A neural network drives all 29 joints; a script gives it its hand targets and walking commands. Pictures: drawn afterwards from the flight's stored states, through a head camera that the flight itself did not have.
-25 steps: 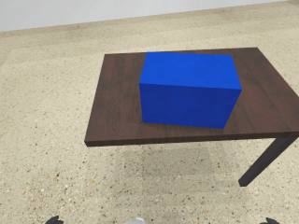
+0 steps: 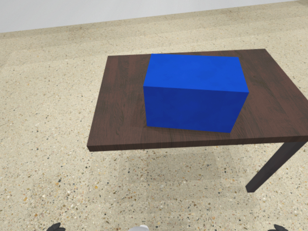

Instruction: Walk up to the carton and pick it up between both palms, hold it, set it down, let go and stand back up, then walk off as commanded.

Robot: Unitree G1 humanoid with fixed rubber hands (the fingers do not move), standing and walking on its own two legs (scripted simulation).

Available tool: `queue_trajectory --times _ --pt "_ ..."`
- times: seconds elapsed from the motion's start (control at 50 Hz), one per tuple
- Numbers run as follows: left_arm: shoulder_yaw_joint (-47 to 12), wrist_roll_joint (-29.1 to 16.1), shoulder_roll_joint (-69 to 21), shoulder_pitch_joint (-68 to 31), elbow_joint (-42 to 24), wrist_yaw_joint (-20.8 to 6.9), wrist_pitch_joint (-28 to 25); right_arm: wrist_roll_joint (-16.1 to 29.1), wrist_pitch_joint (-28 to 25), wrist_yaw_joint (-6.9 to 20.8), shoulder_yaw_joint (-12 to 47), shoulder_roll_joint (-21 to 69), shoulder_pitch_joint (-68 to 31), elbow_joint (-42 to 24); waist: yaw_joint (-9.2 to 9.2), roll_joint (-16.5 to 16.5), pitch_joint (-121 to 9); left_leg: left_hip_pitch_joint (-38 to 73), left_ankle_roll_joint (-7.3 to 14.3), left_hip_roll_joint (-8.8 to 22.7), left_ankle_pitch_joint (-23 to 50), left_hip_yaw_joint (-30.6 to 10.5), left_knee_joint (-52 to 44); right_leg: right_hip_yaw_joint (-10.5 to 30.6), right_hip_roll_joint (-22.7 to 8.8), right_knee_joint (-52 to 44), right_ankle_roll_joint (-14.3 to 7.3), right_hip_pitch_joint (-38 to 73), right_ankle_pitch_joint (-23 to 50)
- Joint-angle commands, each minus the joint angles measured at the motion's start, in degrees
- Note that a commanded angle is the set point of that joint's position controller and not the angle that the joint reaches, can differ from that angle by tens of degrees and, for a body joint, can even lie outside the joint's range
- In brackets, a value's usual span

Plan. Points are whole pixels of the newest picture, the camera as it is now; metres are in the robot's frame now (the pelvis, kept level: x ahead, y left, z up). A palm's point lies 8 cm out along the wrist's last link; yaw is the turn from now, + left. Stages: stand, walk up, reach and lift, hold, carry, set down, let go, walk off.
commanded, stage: walk up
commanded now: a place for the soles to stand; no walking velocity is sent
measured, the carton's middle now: (190, 93) +0.57 -0.09 +0.02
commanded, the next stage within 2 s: none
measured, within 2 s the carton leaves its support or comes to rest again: neither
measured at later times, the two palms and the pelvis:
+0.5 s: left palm out of the picture +0.10 +0.32 -0.08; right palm out of the picture +0.10 -0.30 -0.09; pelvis +0.00 +0.00 +0.00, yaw +0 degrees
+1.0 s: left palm out of the picture +0.08 +0.16 -0.10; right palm out of the picture +0.08 -0.48 -0.07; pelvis +0.02 -0.15 +0.00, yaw +1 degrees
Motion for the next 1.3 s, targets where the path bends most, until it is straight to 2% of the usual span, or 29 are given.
queue_trajectory --times 0.0,0.06,0.12,0.16,0.22,0.28,0.3,0.34,0.36,0.4,0.44,0.46,0.48,0.54,0.56,0.6,0.7,0.72,0.76,0.78,0.8,0.84,0.88,0.9,0.94,1.0,1.08,1.22,1.28 --pt "6.07 1.08 16.0 0.86 -1.27 -0.4 -1.94 -0.88 -0.86 -0.18 -3.87 -11.38 -3.03 -0.47 1.12 -5.77 -5.74 -3.5 -0.08 2.66 5.27 -3.39 -1.92 18.11 -13.01 -25.34 -12.1 6.87 4.34" --pt "5.81 0.45 14.97 -2.53 -2.32 -0.39 -1.47 -1.07 -1.31 0.01 -4.48 -12.43 0.17 0.37 0.24 -3.52 -8.74 4.08 1.04 4.98 8.92 -5.4 -6.62 10.63 -9.12 -16.18 -9.01 4.0 12.21" --pt "4.83 -0.63 10.56 -1.96 -2.57 -0.17 -0.53 -1.3 -1.61 -0.04 -4.78 -14.54 0.09 -0.45 0.22 7.16 -10.83 9.47 7.71 12.5 7.79 -23.25 -17.68 -1.12 0.63 -3.36 -2.69 -1.49 3.62" --pt "4.87 -0.36 9.99 1.38 -1.2 -0.21 -0.48 -1.76 -1.4 -0.22 -4.51 -14.41 -1.39 -0.45 1.38 8.43 -9.58 8.05 10.71 15.57 0.94 -31.78 -22.21 0.42 2.15 -6.0 -2.11 -1.44 -5.07" --pt "4.78 0.6 11.3 3.23 0.11 -0.24 -1.64 -1.35 -0.58 -0.27 -3.54 -11.63 -4.51 -0.42 2.43 1.54 -6.22 -4.75 4.94 9.93 -4.14 -20.31 -18.21 4.87 -2.22 -18.41 -4.45 7.97 -2.53" --pt "6.35 1.11 16.43 2.36 -1.06 -0.35 -2.07 -1.01 -0.63 -0.29 -3.92 -10.35 -3.81 -0.91 1.71 -6.93 -5.32 -7.18 -0.37 1.22 0.44 -2.7 0.82 20.61 -14.6 -27.9 -12.19 8.38 1.75" --pt "6.41 1.07 16.75 -0.31 -2.13 -0.32 -2.13 -1.08 -0.67 -0.24 -4.21 -11.77 -2.46 -0.53 0.88 -7.12 -5.57 -5.54 -0.61 2.5 -4.93 0.35 3.39 21.1 -17.62 -26.24 -14.67 6.21 7.47" --pt "5.93 0.87 16.16 -4.39 -2.88 -0.47 -1.81 -1.03 -1.0 0.18 -4.09 -11.93 2.15 0.36 -1.44 -7.61 -6.87 2.02 0.04 4.82 -2.66 -0.01 -1.86 15.3 -14.66 -19.95 -12.93 2.36 14.74" --pt "5.52 0.55 14.78 -5.03 -3.08 -0.46 -1.57 -1.2 -1.37 0.22 -4.34 -11.45 2.25 0.49 -1.55 -4.34 -7.52 6.26 0.88 5.38 5.08 -2.17 -6.6 10.2 -10.81 -16.23 -9.88 0.68 15.96" --pt "4.75 -0.09 11.28 -3.85 -3.12 -0.4 -0.89 -1.3 -1.84 0.12 -5.14 -14.68 2.05 -0.54 -0.58 2.01 -8.83 10.13 5.75 11.27 7.11 -18.75 -15.13 0.71 -1.67 -6.42 -3.68 -3.65 7.67" --pt "4.78 -0.77 10.51 0.05 -1.9 -0.11 -0.4 -1.49 -1.72 0.06 -4.97 -15.41 1.15 -0.25 0.39 8.55 -9.79 12.19 11.22 16.65 2.66 -33.78 -22.18 0.36 2.08 -2.07 -1.69 -6.01 -6.35" --pt "7.39 3.49 14.77 -1.72 -7.12 -2.57 1.51 -0.84 -3.66 -2.08 -9.02 -24.68 14.01 2.67 -3.62 0.06 -11.09 22.46 13.75 23.03 -16.89 -48.11 -26.69 2.94 5.1 11.94 -2.9 -18.31 -16.8" --pt "7.36 3.75 15.18 -4.51 -7.66 -3.26 2.61 -0.63 -4.58 -3.32 -9.69 -26.81 16.4 3.51 -4.83 -2.99 -7.15 22.29 14.2 25.55 -24.22 -53.12 -29.39 6.27 2.67 17.93 -3.05 -24.18 -14.31" --pt "7.83 2.74 14.92 -1.35 -5.83 -4.54 4.12 -1.05 -5.34 -4.74 -9.07 -22.52 12.01 1.48 -1.81 -2.61 -2.86 17.29 10.08 23.01 -29.2 -47.6 -30.48 8.19 0.32 19.24 -2.67 -25.27 -4.92" --pt "8.07 2.7 14.29 -0.39 -6.1 -4.83 4.17 -1.62 -5.43 -4.63 -9.07 -22.4 10.61 1.37 -1.37 2.11 -2.42 15.56 12.6 22.97 -27.54 -45.09 -29.89 7.48 -0.69 19.0 -2.2 -24.66 -4.54" --pt "9.06 3.14 14.82 -1.89 -6.74 -5.43 4.03 -1.85 -5.55 -4.49 -9.07 -21.25 10.89 0.43 -1.78 2.74 -2.99 12.68 14.2 23.15 -27.09 -43.04 -28.66 7.32 -1.54 18.55 -1.77 -22.78 -4.21" --pt "9.18 2.39 14.31 -0.94 -6.95 -6.03 3.44 -2.53 -5.02 -4.43 -10.15 -21.94 10.31 -1.34 -1.62 11.9 -2.31 5.79 13.83 22.1 -24.2 -35.1 -24.13 5.68 -2.28 7.05 -2.76 -14.51 -6.3" --pt "9.35 1.9 14.33 0.5 -6.73 -6.14 3.09 -2.6 -4.94 -4.42 -10.16 -21.86 7.33 -2.27 0.36 14.19 -1.48 1.04 13.11 21.81 -22.33 -34.05 -22.43 7.35 -3.15 3.7 -3.53 -10.99 -4.58" --pt "10.26 1.51 14.87 13.81 -2.46 -5.66 2.06 -2.69 -4.18 -4.13 -9.08 -19.09 -1.29 -4.53 9.0 11.89 -4.49 -18.32 7.6 15.2 -18.07 -18.72 -8.29 6.52 -1.75 -8.17 -5.87 15.49 -0.66" --pt "11.35 1.18 15.69 22.06 0.4 -4.89 1.63 -2.34 -3.65 -4.29 -7.46 -12.41 -0.92 -3.86 13.58 -2.23 -5.12 -28.37 2.23 4.94 -17.33 -5.25 13.46 14.39 -4.6 -25.27 -4.73 26.58 -11.26" --pt "11.42 1.55 20.89 20.0 -0.79 -4.26 1.01 -1.27 -3.69 -4.94 -5.29 -5.99 -0.5 -4.3 12.18 -16.5 0.28 -36.63 -1.5 -3.17 -20.14 -0.63 28.74 33.29 -14.2 -38.42 -3.04 19.88 -22.62" --pt "10.8 0.13 20.89 7.36 -3.61 -3.78 0.49 -0.76 -3.27 -5.21 -7.66 -13.57 3.19 -1.33 4.62 0.66 4.12 -33.74 -0.63 2.86 -7.73 -5.85 30.34 45.6 -20.17 -45.95 -2.11 13.22 -29.67" --pt "9.51 0.14 16.76 5.3 -3.53 -3.5 -0.09 -0.91 -3.31 -4.75 -7.88 -15.6 4.13 0.31 2.98 5.15 6.89 -27.17 -1.14 5.25 -1.7 -3.57 30.69 32.84 -15.83 -42.42 1.31 9.71 -14.19" --pt "9.52 0.12 15.05 5.57 -2.58 -3.33 -0.52 -0.25 -3.29 -4.27 -7.09 -14.72 6.98 1.44 2.56 1.86 4.6 -24.02 -0.33 5.95 0.25 -3.29 29.44 25.52 -12.74 -38.79 4.8 11.4 -1.22" --pt "9.04 -0.11 14.4 5.01 -3.87 -3.16 -0.53 0.09 -3.12 -3.94 -6.72 -13.89 8.94 0.61 1.55 -2.81 3.7 -19.82 -0.73 5.45 1.68 -1.2 24.7 18.52 -10.88 -35.82 5.1 11.58 16.66" --pt "8.25 -0.07 12.41 5.72 -4.62 -3.17 -0.45 -0.33 -2.05 -3.58 -6.54 -14.2 7.42 0.06 1.9 -4.29 5.27 -16.93 -1.02 5.06 3.88 1.02 19.6 11.73 -8.24 -34.29 2.4 10.61 19.2" --pt "8.34 -0.01 12.29 9.49 -4.74 -2.75 -0.09 -0.08 -1.4 -3.25 -5.39 -12.66 6.6 -0.49 3.68 -10.72 3.75 -17.15 -0.6 3.67 2.39 2.83 13.49 8.48 -6.41 -31.97 3.24 16.25 28.86" --pt "7.49 0.65 11.49 12.92 -5.2 -1.13 0.5 -0.18 -0.81 -3.95 -3.36 -11.3 1.93 -2.74 6.42 -7.9 0.57 -17.14 0.22 4.04 -0.22 5.93 0.65 6.48 -6.87 -23.83 3.34 24.1 47.8" --pt "7.58 0.67 11.52 11.7 -5.33 -0.52 0.64 -0.87 -0.83 -3.63 -2.95 -9.72 3.25 -2.64 4.81 -8.05 -1.08 -12.07 0.99 4.53 1.69 8.06 -3.89 6.54 -8.42 -20.25 3.93 23.23 51.58"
